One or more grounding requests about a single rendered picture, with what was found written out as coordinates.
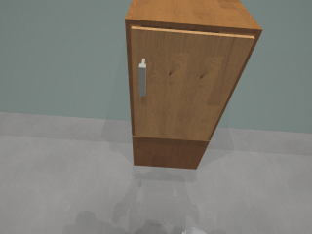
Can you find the handle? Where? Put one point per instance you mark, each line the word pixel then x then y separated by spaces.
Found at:
pixel 142 78

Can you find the cupboard door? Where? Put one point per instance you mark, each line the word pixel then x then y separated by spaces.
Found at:
pixel 189 77

